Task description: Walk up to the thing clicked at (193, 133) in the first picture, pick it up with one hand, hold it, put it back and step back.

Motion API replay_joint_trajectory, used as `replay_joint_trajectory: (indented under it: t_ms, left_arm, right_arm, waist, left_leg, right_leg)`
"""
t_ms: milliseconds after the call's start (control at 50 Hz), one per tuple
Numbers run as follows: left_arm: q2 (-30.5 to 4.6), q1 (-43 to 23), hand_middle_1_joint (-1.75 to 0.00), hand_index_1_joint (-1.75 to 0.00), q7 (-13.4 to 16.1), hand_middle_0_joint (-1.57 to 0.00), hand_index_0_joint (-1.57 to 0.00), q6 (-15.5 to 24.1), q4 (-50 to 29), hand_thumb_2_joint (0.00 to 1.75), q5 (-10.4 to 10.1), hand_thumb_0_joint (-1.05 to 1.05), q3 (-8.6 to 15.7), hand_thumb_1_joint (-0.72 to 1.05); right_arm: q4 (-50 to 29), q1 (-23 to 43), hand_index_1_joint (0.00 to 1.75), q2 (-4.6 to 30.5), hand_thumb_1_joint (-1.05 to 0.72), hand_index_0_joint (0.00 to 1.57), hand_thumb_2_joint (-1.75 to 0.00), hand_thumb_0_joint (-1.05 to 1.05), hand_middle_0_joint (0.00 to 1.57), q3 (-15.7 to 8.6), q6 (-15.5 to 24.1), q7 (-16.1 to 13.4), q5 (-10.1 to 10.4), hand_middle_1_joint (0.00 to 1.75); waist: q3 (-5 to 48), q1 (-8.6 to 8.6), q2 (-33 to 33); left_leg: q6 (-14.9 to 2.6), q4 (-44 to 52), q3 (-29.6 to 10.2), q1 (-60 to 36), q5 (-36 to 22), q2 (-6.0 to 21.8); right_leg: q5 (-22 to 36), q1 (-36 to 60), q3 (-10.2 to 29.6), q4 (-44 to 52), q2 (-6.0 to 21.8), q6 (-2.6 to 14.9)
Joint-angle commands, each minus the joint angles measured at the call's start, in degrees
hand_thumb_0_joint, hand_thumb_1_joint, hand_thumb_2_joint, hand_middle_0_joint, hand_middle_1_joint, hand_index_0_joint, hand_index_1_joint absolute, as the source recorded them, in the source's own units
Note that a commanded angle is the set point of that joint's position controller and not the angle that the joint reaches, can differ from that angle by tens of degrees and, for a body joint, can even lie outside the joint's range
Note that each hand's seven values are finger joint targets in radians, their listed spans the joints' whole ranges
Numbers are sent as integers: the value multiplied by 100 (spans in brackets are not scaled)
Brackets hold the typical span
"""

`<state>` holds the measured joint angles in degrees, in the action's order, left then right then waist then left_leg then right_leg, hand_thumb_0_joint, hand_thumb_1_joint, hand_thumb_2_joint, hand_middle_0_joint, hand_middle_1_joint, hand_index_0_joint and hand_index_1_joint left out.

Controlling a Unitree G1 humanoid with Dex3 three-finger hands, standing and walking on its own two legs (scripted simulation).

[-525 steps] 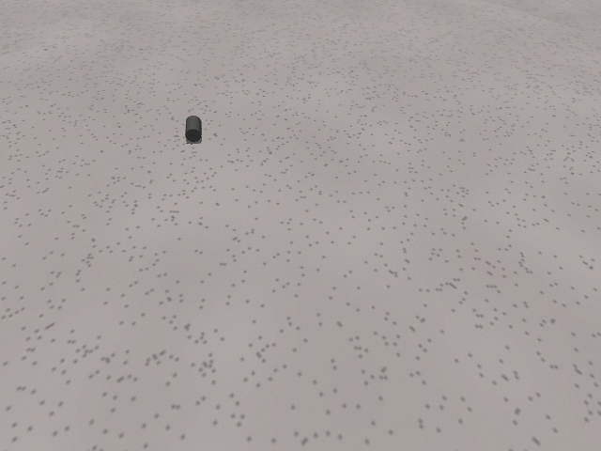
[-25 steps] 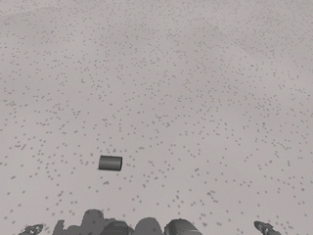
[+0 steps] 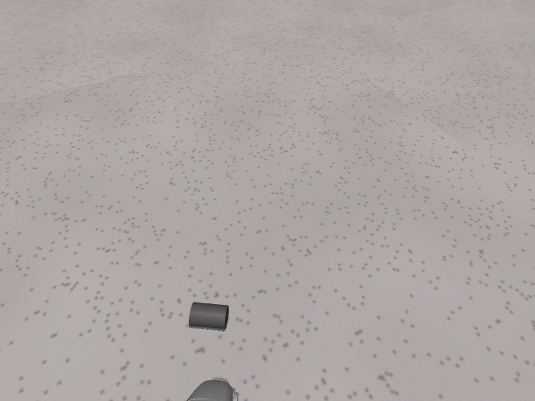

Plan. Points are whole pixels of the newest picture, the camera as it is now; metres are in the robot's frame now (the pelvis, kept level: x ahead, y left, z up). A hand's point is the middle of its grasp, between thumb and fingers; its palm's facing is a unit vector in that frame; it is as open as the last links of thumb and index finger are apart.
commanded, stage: walk up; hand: left
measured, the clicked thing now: (209, 315) +0.53 +0.24 -0.73
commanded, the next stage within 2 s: none
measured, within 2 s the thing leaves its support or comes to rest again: neither
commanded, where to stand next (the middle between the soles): +0.13 +0.01 m, yaw -3 degrees
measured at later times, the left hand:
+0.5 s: hand out of the picture +0.09 +0.27 -0.16, palm faces -0.04 -0.87 -0.49, open 7.4 cm
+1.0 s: hand out of the picture -0.01 +0.29 -0.14, palm faces +0.07 -0.93 -0.35, open 7.4 cm
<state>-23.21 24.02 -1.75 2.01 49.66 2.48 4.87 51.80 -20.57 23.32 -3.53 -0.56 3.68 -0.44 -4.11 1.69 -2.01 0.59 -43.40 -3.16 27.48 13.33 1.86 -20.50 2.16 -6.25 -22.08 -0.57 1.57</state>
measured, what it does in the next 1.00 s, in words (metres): steps on the spot: left foot, then right foot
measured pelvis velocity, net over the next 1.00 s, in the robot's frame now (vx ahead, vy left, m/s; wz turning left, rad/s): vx -0.05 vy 0.01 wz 0.09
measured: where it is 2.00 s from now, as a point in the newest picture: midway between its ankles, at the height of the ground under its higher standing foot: outside the picture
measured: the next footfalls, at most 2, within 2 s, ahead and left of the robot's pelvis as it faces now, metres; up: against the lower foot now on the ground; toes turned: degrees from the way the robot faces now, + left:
left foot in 0.08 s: +0.15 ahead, +0.13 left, +0.00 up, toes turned +2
right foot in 0.44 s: +0.11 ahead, -0.14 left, +0.00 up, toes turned -3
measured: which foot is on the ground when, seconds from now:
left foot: up 0.00-0.06, down 0.08-0.46, up 0.48-0.82, down 0.84-1.00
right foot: down 0.00-0.10, up 0.12-0.42, down 0.44-0.86, up 0.88-1.00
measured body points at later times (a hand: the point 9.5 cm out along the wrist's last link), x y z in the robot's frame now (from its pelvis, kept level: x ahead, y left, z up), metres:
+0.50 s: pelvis +0.01 -0.02 -0.04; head +0.06 -0.05 +0.40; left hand +0.10 +0.31 -0.13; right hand +0.15 -0.33 -0.16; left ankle +0.10 +0.12 -0.72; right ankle +0.07 -0.14 -0.74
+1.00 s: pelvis -0.05 +0.01 +0.01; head -0.08 +0.03 +0.46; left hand -0.02 +0.34 -0.11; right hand -0.03 -0.33 -0.09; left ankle -0.08 +0.13 -0.73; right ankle +0.06 -0.13 -0.65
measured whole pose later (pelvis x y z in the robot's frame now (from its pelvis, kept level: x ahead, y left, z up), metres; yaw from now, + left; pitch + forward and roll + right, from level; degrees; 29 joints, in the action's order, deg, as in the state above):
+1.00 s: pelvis -0.05 +0.01 +0.01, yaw +5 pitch -5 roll +0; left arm -24.6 19.0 -2.7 -1.2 51.4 1.0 4.8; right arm 54.0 -23.3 23.3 -3.7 1.5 1.9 -2.1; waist -0.3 -2.3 2.6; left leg -2.8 -26.7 -0.1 4.9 22.0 0.6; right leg -17.8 -32.3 5.7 -60.5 -0.9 0.3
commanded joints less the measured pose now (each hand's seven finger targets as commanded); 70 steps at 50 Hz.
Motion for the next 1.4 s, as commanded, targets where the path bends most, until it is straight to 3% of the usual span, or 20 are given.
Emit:
replay_joint_trajectory:
  t_ms: [0, 40, 80, 100, 180, 300, 400, 420, 480, 580, 720, 800, 840, 880, 960, 1200, 1220, 1260, 1280, 1380]
  left_arm:
    - [-1288, -166, -30, -30, 76, -20, -20, -39, -547, 90, -147, 0, 258, 90]
    - [-954, -63, -30, -30, 115, -20, -20, -79, -664, 90, -206, 0, 117, 90]
    - [-486, 375, -30, -30, 166, -20, -20, -87, -768, 90, -289, 0, 0, 90]
    - [-1133, 240, -30, -30, 244, -20, -20, -178, -656, 90, -300, 0, 146, 90]
    - [-1101, -59, -30, -30, 185, -20, -20, -263, -393, 90, -324, 0, 114, 90]
    - [-973, -274, -30, -30, 491, -20, -20, -135, -193, 90, -536, 0, 40, 90]
    - [-1064, 178, -30, -30, 450, -20, -20, -193, -5, 90, -299, 0, 192, 90]
    - [-1183, 84, -30, -30, 451, -20, -20, -166, -54, 90, -193, 0, 260, 90]
    - [-2145, -1162, -30, -30, 486, -20, -20, -97, -738, 90, -40, 0, 398, 90]
    - [-1461, -1450, -30, -30, 591, -20, -20, -72, -599, 90, -106, 0, 403, 90]
    - [-1561, -550, -30, -30, 217, -20, -20, -18, -623, 90, 88, 0, 546, 90]
    - [-1589, -911, -30, -30, 136, -20, -20, -189, -674, 90, 12, 0, 415, 90]
    - [-655, -1345, -30, -30, 200, -20, -20, -191, -1069, 90, -107, 0, 174, 90]
    - [-1573, -1875, -30, -30, 98, -20, -20, -122, -940, 90, -133, 0, 388, 90]
    - [-1347, -276, -30, -30, -114, -20, -20, -106, -130, 90, -197, 0, 379, 90]
    - [-1190, -32, -30, -30, -5, -20, -20, 236, 36, 90, -126, 0, 197, 90]
    - [-1391, 360, -30, -30, 70, -20, -20, 335, 116, 90, -103, 0, 258, 90]
    - [-1987, 636, -30, -30, 177, -20, -20, 460, -25, 90, -83, 0, 356, 90]
    - [-2181, 554, -30, -30, 158, -20, -20, 432, -40, 90, -148, 0, 363, 90]
    - [-1671, 74, -30, -30, 274, -20, -20, 472, -243, 90, -284, 0, 202, 90]
  right_arm:
    - [-595, 612, 30, 860, -90, 20, -90, 0, 20, -260, 406, -340, -83, 30]
    - [-287, -444, 30, 1162, -90, 20, -90, 0, 20, -407, 519, -506, -114, 30]
    - [-441, -897, 30, 1855, -90, 20, -90, 0, 20, -530, 591, -601, -181, 30]
    - [-520, -716, 30, 1970, -90, 20, -90, 0, 20, -590, 570, -580, 76, 30]
    - [-744, 415, 30, 1249, -90, 20, -90, 0, 20, -313, 525, -609, 34, 30]
    - [-1070, 1133, 30, 1127, -90, 20, -90, 0, 20, -262, 30, -508, -133, 30]
    - [-1269, 1812, 30, 1176, -90, 20, -90, 0, 20, -334, -242, -463, 20, 30]
    - [-1273, 1776, 30, 950, -90, 20, -90, 0, 20, -270, -302, -467, 74, 30]
    - [-1131, 1195, 30, 1023, -90, 20, -90, 0, 20, -356, -467, -575, 46, 30]
    - [-782, 589, 30, 1215, -90, 20, -90, 0, 20, -438, -455, -411, 38, 30]
    - [-624, 593, 30, 1277, -90, 20, -90, 0, 20, -298, 93, -167, -19, 30]
    - [-26, -630, 30, 1053, -90, 20, -90, 0, 20, -426, 189, -195, -163, 30]
    - [-246, -577, 30, 1776, -90, 20, -90, 0, 20, -560, 206, -257, -375, 30]
    - [-419, 276, 30, 2180, -90, 20, -90, 0, 20, -588, 332, -305, -122, 30]
    - [-509, 708, 30, 1518, -90, 20, -90, 0, 20, -380, 574, -298, -159, 30]
    - [-748, 219, 30, 1317, -90, 20, -90, 0, 20, -352, 221, -231, -139, 30]
    - [-758, -72, 30, 1013, -90, 20, -90, 0, 20, -230, 197, -210, -111, 30]
    - [-1062, 10, 30, 718, -90, 20, -90, 0, 20, -88, 220, -150, -14, 30]
    - [-1102, 454, 30, 1243, -90, 20, -90, 0, 20, -228, 196, -227, -59, 30]
    - [-800, 153, 30, 1173, -90, 20, -90, 0, 20, -312, 171, -166, 16, 30]
  waist:
    - [-497, 101, 889]
    - [368, -393, -217]
    - [1219, -399, -1258]
    - [1424, -454, -750]
    - [212, -125, -434]
    - [256, -205, -1508]
    - [989, 276, -561]
    - [816, 331, 196]
    - [356, 24, 1649]
    - [567, -200, 960]
    - [995, 404, 2325]
    - [453, -499, 915]
    - [-517, -661, -1863]
    - [-1740, -495, -736]
    - [-895, 40, -673]
    - [-54, -81, -159]
    - [273, 77, 775]
    - [116, 133, 1704]
    - [-146, 211, 1289]
    - [2, -143, 1129]
  left_leg:
    - [-102, 1236, 828, -989, -643, -229]
    - [-291, 1776, 874, -2632, -1621, -345]
    - [-1313, 1545, -2780, -3937, -2982, 1996]
    - [-2027, 1989, -3419, -3444, -2305, 2426]
    - [-1160, 2217, -767, -1343, -1502, 1275]
    - [-1611, 1170, 62, -1296, -5076, 1166]
    - [-961, 187, -18, -284, -1309, 888]
    - [-729, -436, 96, 77, -255, 599]
    - [-244, -3335, -768, 295, 2497, -572]
    - [58, -4091, -1019, 775, 983, -826]
    - [88, -271, 209, 364, 2302, -438]
    - [-226, 2513, 1195, -2767, 860, -755]
    - [-766, 3502, -3002, -3004, 3784, 1518]
    - [-1666, 4473, -3777, -211, 5385, 2641]
    - [-976, 3492, -927, -1412, 2498, 1008]
    - [-1127, 1197, 95, -1409, 979, 854]
    - [-994, -202, 418, -1177, 531, 519]
    - [-383, -1960, 296, 1142, 1665, -444]
    - [-405, -2133, -272, 1132, 1891, -13]
    - [-194, -1685, -154, 318, 826, 207]
  right_leg:
    - [3005, -1137, 497, -448, 1193, 738]
    - [2819, -1521, 158, -2560, 700, 330]
    - [-1626, -3217, 871, -4586, -404, -17]
    - [-1492, -3037, 1244, -5169, -46, 104]
    - [-584, -2704, 1494, -4537, 265, 86]
    - [-527, -2529, 525, -3378, 123, -324]
    - [1050, -1201, 339, -1681, 76, -115]
    - [1260, -1232, 781, -1176, 305, -68]
    - [1877, -2928, 4252, 194, 2754, 1551]
    - [41, -1988, 2367, -370, 1445, 636]
    - [-2254, -255, 2457, 221, 1539, 1012]
    - [-1853, -2688, 989, -689, 725, 258]
    - [-1563, -6093, 480, -4142, -494, -139]
    - [-282, -4935, 1769, -4234, 498, -85]
    - [645, -4089, 1237, -3964, 79, -164]
    - [402, -1339, 368, -416, 120, -112]
    - [167, -680, 573, -151, 61, -98]
    - [-610, 62, 4450, 855, 2173, 805]
    - [-249, -491, 5055, 822, 2710, 1451]
    - [2808, -1055, 2020, 101, 1545, 959]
